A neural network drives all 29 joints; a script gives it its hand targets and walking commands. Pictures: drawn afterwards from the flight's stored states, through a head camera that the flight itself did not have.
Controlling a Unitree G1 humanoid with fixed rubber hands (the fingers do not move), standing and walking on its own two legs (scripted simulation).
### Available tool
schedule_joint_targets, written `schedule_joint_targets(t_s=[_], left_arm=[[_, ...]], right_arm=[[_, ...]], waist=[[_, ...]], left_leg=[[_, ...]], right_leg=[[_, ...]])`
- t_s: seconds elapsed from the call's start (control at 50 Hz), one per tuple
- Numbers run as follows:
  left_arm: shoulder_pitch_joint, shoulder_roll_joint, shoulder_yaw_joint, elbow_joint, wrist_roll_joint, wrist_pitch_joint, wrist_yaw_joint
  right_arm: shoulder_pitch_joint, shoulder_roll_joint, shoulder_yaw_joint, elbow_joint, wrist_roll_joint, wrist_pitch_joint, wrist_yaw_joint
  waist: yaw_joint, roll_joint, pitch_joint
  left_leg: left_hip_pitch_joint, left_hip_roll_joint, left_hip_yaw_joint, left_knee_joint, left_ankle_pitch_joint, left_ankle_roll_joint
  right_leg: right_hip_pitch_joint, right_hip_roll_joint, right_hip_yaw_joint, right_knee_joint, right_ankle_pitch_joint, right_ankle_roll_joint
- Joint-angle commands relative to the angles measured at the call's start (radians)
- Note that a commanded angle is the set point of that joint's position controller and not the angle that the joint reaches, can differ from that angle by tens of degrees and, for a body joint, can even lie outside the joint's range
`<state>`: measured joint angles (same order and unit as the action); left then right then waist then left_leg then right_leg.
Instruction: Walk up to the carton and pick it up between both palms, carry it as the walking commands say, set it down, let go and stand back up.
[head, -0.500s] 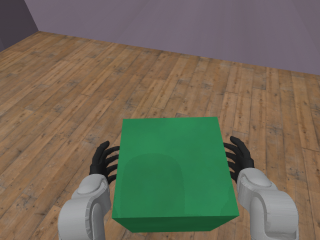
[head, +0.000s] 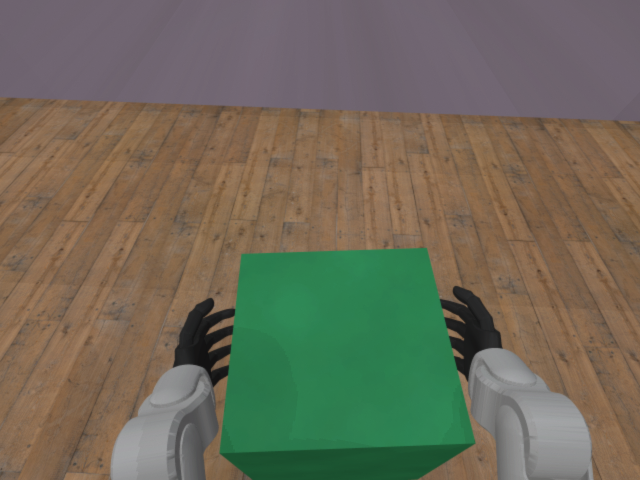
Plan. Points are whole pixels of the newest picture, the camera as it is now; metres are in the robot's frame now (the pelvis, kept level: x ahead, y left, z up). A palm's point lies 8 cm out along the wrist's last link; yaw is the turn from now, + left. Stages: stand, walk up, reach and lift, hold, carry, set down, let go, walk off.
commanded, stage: carry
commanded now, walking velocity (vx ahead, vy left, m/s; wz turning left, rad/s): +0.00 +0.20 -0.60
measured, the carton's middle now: (336, 376) +0.25 +0.01 +0.01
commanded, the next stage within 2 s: none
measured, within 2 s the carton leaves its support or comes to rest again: neither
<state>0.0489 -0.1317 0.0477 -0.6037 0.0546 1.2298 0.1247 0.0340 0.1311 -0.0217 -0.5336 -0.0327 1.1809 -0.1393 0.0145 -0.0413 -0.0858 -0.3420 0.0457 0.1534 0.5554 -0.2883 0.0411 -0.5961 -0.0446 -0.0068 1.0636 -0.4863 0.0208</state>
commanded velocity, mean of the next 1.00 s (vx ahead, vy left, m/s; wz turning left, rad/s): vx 0.00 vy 0.09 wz -0.28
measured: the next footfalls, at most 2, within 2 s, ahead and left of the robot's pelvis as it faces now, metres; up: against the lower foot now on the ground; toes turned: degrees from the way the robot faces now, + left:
right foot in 0.24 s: -0.02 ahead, -0.06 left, +0.00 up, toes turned -17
left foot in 0.56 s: +0.07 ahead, +0.24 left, +0.00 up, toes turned -31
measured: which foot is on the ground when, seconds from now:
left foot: down 0.00-0.24, up 0.26-0.54, down 0.56-1.00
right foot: up 0.00-0.22, down 0.24-0.56, up 0.58-0.84, down 0.86-1.00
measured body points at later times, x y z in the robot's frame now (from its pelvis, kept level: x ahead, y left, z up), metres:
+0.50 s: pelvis -0.03 +0.10 +0.00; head -0.01 +0.10 +0.45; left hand +0.26 +0.16 +0.08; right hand +0.17 -0.13 +0.08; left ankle +0.02 +0.24 -0.70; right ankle -0.05 -0.05 -0.73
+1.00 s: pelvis -0.03 +0.19 +0.00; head -0.06 +0.20 +0.45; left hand +0.25 +0.22 +0.09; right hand +0.12 -0.05 +0.09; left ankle +0.03 +0.25 -0.73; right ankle -0.08 +0.09 -0.73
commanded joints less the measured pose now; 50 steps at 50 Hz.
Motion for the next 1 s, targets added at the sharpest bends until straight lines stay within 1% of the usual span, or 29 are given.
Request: schedule_joint_targets(t_s=[0.0,0.06,0.14,0.18,0.2,0.22,0.24,0.26,0.28,0.3,0.32,0.36,0.46,0.48,0.52,0.54,0.56,0.58,0.62,0.66,0.72,0.78,0.8,0.82,0.84,0.86,0.88,0.94,0.98], left_arm=[[-0.478,-0.794,-0.693,-0.104,-0.323,-0.031,-0.133],[-0.444,-0.773,-0.672,-0.076,-0.309,-0.026,-0.118],[-0.406,-0.756,-0.634,-0.053,-0.289,-0.018,-0.111],[-0.384,-0.762,-0.617,-0.034,-0.283,-0.014,-0.112],[-0.381,-0.765,-0.613,-0.029,-0.28,-0.014,-0.113],[-0.373,-0.764,-0.609,-0.02,-0.28,-0.017,-0.116],[-0.362,-0.754,-0.59,0.016,-0.269,-0.026,-0.116],[-0.374,-0.771,-0.608,-0.003,-0.283,-0.031,-0.122],[-0.413,-0.792,-0.62,-0.027,-0.295,-0.037,-0.128],[-0.445,-0.806,-0.627,-0.041,-0.295,-0.045,-0.131],[-0.463,-0.829,-0.631,-0.053,-0.293,-0.051,-0.133],[-0.463,-0.845,-0.635,-0.092,-0.303,-0.062,-0.135],[-0.376,-0.77,-0.637,-0.101,-0.284,-0.057,-0.123],[-0.373,-0.757,-0.641,-0.104,-0.281,-0.054,-0.121],[-0.365,-0.743,-0.649,-0.099,-0.277,-0.051,-0.118],[-0.369,-0.737,-0.654,-0.094,-0.273,-0.048,-0.115],[-0.38,-0.735,-0.671,-0.119,-0.274,-0.041,-0.115],[-0.406,-0.753,-0.673,-0.118,-0.273,-0.037,-0.116],[-0.441,-0.797,-0.686,-0.102,-0.288,-0.036,-0.122],[-0.472,-0.812,-0.697,-0.099,-0.301,-0.035,-0.118],[-0.455,-0.794,-0.686,-0.078,-0.296,-0.033,-0.104],[-0.408,-0.768,-0.657,-0.042,-0.282,-0.023,-0.096],[-0.4,-0.76,-0.646,-0.03,-0.275,-0.02,-0.095],[-0.398,-0.755,-0.636,-0.017,-0.271,-0.017,-0.095],[-0.394,-0.751,-0.625,-0.001,-0.267,-0.017,-0.098],[-0.395,-0.741,-0.612,0.027,-0.26,-0.021,-0.102],[-0.412,-0.752,-0.605,0.034,-0.261,-0.023,-0.105],[-0.46,-0.767,-0.601,0.024,-0.258,-0.024,-0.106],[-0.469,-0.766,-0.596,0.018,-0.257,-0.025,-0.103]], right_arm=[[-0.407,0.788,0.592,-0.137,0.268,-0.015,0.127],[-0.394,0.765,0.583,-0.13,0.269,-0.008,0.121],[-0.383,0.76,0.602,-0.13,0.267,0.006,0.117],[-0.395,0.758,0.612,-0.135,0.271,0.01,0.116],[-0.403,0.754,0.611,-0.132,0.274,0.011,0.117],[-0.426,0.747,0.609,-0.13,0.273,0.012,0.116],[-0.426,0.739,0.628,-0.134,0.264,0.022,0.116],[-0.474,0.759,0.647,-0.147,0.281,0.017,0.12],[-0.493,0.802,0.658,-0.133,0.292,0.012,0.125],[-0.509,0.826,0.671,-0.128,0.304,0.007,0.133],[-0.509,0.85,0.677,-0.126,0.31,0.001,0.14],[-0.485,0.879,0.674,-0.142,0.32,-0.009,0.143],[-0.399,0.824,0.652,-0.13,0.301,-0.005,0.127],[-0.38,0.813,0.647,-0.123,0.298,-0.004,0.126],[-0.356,0.803,0.635,-0.116,0.294,-0.003,0.128],[-0.361,0.794,0.629,-0.113,0.296,-0.001,0.131],[-0.341,0.778,0.609,-0.105,0.284,-0.004,0.131],[-0.368,0.792,0.612,-0.129,0.293,-0.006,0.135],[-0.407,0.799,0.606,-0.142,0.289,-0.011,0.145],[-0.421,0.789,0.594,-0.145,0.283,-0.013,0.148],[-0.404,0.757,0.583,-0.143,0.275,-0.008,0.142],[-0.38,0.732,0.585,-0.129,0.261,0.005,0.132],[-0.376,0.723,0.583,-0.117,0.257,0.009,0.13],[-0.376,0.719,0.581,-0.104,0.252,0.012,0.128],[-0.379,0.718,0.58,-0.09,0.243,0.014,0.124],[-0.396,0.71,0.596,-0.095,0.237,0.021,0.122],[-0.44,0.721,0.608,-0.103,0.247,0.023,0.123],[-0.492,0.754,0.612,-0.086,0.265,0.024,0.131],[-0.503,0.761,0.607,-0.084,0.274,0.024,0.133]], waist=[[-0.01,0.167,-0.122],[-0.015,0.213,-0.175],[-0.026,0.201,-0.227],[-0.012,0.162,-0.235],[0.001,0.117,-0.245],[0.018,0.019,-0.232],[0.014,-0.279,-0.23],[0.008,-0.267,-0.174],[0.001,-0.13,-0.167],[0.0,-0.052,-0.163],[0.001,-0.059,-0.15],[-0.002,-0.089,-0.174],[0.005,-0.169,-0.216],[-0.001,-0.19,-0.225],[-0.027,-0.145,-0.271],[-0.03,-0.017,-0.28],[-0.035,0.325,-0.252],[-0.024,0.369,-0.239],[-0.018,0.214,-0.21],[-0.011,0.223,-0.18],[-0.022,0.252,-0.222],[-0.018,0.215,-0.25],[-0.012,0.19,-0.255],[-0.015,0.161,-0.26],[-0.016,0.098,-0.257],[-0.022,-0.051,-0.235],[-0.022,-0.095,-0.206],[-0.019,0.001,-0.145],[-0.017,0.033,-0.153]], left_leg=[[0.114,0.216,-0.1,-0.195,0.211,0.089],[0.181,0.24,-0.106,-0.154,0.3,0.111],[0.257,0.294,-0.133,-0.106,0.421,0.139],[0.271,0.283,-0.09,-0.033,0.433,0.107],[0.21,0.261,-0.035,0.029,0.363,0.055],[0.023,0.225,-0.001,0.139,0.23,-0.009],[-0.247,0.094,0.039,0.322,-0.151,-0.089],[-0.363,0.035,-0.056,0.464,-0.338,-0.104],[-0.362,0.049,-0.139,0.549,-0.286,-0.102],[-0.342,0.067,-0.167,0.558,-0.204,-0.097],[-0.326,0.072,-0.164,0.531,-0.156,-0.099],[-0.258,0.033,-0.126,0.445,-0.129,-0.12],[-0.117,-0.032,-0.085,0.209,-0.136,-0.123],[-0.065,-0.046,-0.066,0.118,-0.128,-0.117],[0.148,-0.036,-0.02,-0.179,0.029,-0.109],[0.269,0.081,-0.123,-0.248,0.092,-0.086],[0.315,0.333,-0.431,-0.222,0.425,0.026],[0.249,0.377,-0.447,-0.194,0.564,0.109],[0.127,0.291,-0.311,-0.162,0.445,0.085],[0.109,0.215,-0.206,-0.161,0.365,0.047],[0.167,0.233,-0.244,-0.167,0.375,0.069],[0.214,0.245,-0.268,-0.14,0.416,0.074],[0.205,0.227,-0.243,-0.114,0.422,0.051],[0.163,0.203,-0.233,-0.094,0.398,0.017],[0.11,0.177,-0.22,-0.058,0.349,-0.013],[0.046,0.119,-0.17,-0.041,0.261,-0.048],[0.046,0.106,-0.143,-0.04,0.111,-0.046],[0.066,0.117,-0.164,-0.118,0.114,-0.028],[0.07,0.132,-0.193,-0.16,0.091,-0.024]], right_leg=[[-0.048,-0.009,-0.056,0.091,0.044,0.0],[0.01,0.013,-0.083,-0.061,0.013,-0.001],[0.094,0.04,-0.119,-0.271,0.012,-0.022],[0.169,0.044,-0.144,-0.486,0.144,-0.034],[0.287,-0.002,-0.118,-0.637,0.274,-0.035],[0.456,-0.131,0.055,-0.707,0.3,-0.057],[0.601,-0.43,0.481,-0.698,0.742,-0.196],[0.557,-0.427,0.542,-0.71,0.819,-0.244],[0.53,-0.372,0.442,-0.68,0.726,-0.226],[0.491,-0.318,0.344,-0.679,0.578,-0.194],[0.447,-0.283,0.292,-0.681,0.523,-0.171],[0.419,-0.225,0.226,-0.657,0.569,-0.155],[0.391,-0.218,0.263,-0.626,0.638,-0.141],[0.377,-0.2,0.241,-0.612,0.623,-0.126],[0.318,-0.127,0.154,-0.504,0.544,-0.073],[0.205,-0.078,0.085,-0.377,0.432,-0.041],[-0.039,0.059,-0.032,-0.189,0.03,0.013],[-0.027,0.058,-0.021,-0.017,-0.214,0.006],[0.036,0.034,0.006,0.07,-0.074,-0.003],[0.057,0.032,-0.029,-0.037,0.017,0.003],[0.128,0.056,-0.062,-0.219,0.003,0.009],[0.236,0.055,-0.079,-0.531,0.099,0.001],[0.313,0.036,-0.094,-0.672,0.203,0.008],[0.398,-0.016,-0.052,-0.711,0.259,0.008],[0.455,-0.091,0.028,-0.735,0.299,0.002],[0.45,-0.174,0.125,-0.658,0.468,-0.034],[0.395,-0.192,0.126,-0.666,0.495,-0.057],[0.298,-0.13,0.058,-0.66,0.241,-0.037],[0.305,-0.098,0.034,-0.641,0.196,-0.024]])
